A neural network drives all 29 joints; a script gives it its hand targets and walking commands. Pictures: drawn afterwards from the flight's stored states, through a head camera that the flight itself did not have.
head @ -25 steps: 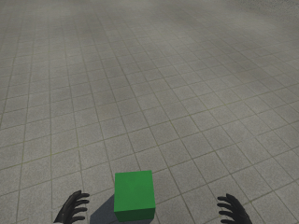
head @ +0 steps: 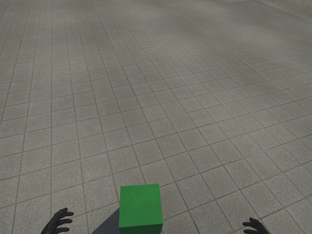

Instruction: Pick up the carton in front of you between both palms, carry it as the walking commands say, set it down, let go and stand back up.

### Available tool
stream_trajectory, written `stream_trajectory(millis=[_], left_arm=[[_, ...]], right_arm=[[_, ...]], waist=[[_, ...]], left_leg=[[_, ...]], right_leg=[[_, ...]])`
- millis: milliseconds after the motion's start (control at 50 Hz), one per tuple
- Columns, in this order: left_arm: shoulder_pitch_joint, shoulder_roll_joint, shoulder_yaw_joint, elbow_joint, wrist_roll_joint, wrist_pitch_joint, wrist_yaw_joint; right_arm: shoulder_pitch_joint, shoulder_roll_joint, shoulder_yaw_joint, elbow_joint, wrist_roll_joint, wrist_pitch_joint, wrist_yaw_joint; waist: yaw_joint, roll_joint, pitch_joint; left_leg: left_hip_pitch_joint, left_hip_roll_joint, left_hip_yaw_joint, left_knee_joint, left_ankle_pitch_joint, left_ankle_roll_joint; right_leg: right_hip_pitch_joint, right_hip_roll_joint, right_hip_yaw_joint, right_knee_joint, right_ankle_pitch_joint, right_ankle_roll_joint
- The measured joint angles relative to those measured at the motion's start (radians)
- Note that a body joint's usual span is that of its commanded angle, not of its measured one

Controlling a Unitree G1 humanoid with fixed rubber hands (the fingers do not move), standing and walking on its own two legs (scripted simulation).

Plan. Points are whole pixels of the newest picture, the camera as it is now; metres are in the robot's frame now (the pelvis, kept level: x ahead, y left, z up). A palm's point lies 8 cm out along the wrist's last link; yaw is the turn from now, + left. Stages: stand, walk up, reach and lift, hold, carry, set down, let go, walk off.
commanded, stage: stand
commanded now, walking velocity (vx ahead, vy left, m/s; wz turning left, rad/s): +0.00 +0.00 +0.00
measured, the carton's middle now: (140, 212) +0.40 +0.07 -0.65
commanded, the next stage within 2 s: none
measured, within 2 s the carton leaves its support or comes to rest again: neither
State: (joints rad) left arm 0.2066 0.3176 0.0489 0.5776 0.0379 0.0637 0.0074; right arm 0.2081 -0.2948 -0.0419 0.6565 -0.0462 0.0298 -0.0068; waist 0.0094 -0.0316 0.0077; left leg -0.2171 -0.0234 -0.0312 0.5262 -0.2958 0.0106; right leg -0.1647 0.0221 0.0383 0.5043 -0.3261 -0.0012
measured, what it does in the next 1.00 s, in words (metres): stands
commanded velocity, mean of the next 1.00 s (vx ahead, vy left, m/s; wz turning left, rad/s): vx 0.00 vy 0.00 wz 0.00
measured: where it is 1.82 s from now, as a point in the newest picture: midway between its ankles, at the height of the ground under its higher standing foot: outside the picture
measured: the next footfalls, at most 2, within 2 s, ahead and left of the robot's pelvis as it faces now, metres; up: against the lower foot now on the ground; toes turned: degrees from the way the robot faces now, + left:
none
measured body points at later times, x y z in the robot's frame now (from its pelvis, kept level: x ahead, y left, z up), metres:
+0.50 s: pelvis +0.01 +0.01 +0.00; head +0.01 +0.03 +0.45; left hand +0.15 +0.30 -0.10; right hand +0.14 -0.28 -0.09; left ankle -0.01 +0.11 -0.74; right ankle -0.03 -0.12 -0.74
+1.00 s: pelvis -0.01 +0.01 +0.01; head -0.01 +0.02 +0.46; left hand +0.10 +0.31 -0.11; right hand +0.10 -0.30 -0.10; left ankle -0.01 +0.11 -0.74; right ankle -0.03 -0.12 -0.74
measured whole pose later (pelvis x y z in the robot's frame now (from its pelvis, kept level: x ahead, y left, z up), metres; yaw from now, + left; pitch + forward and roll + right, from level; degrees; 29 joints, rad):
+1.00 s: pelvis -0.01 +0.01 +0.01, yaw -1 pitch -2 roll +0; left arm 0.17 0.37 0.01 0.93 0.02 -0.01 0.02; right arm 0.13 -0.36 -0.02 0.98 -0.02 -0.01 -0.01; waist 0.00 -0.02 0.02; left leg -0.13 -0.03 -0.02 0.38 -0.21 0.02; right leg -0.09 0.01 0.05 0.36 -0.24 0.01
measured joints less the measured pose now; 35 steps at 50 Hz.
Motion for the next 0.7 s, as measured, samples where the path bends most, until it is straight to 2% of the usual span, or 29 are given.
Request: stream_trajectory(millis=[200, 700], left_arm=[[0.003, 0.026, -0.011, 0.121, 0.001, -0.045, 0.008], [-0.027, 0.043, -0.032, 0.273, -0.008, -0.066, 0.016]], right_arm=[[-0.030, -0.038, -0.004, 0.086, 0.007, -0.026, -0.011], [-0.062, -0.052, 0.019, 0.243, 0.017, -0.037, -0.013]], waist=[[-0.012, -0.010, -0.007], [-0.013, 0.004, 0.002]], left_leg=[[0.006, -0.007, 0.014, -0.017, -0.002, 0.013], [0.065, -0.014, 0.017, -0.095, 0.044, 0.018]], right_leg=[[0.006, -0.008, 0.014, -0.024, 0.004, 0.011], [0.060, -0.019, 0.018, -0.092, 0.045, 0.017]])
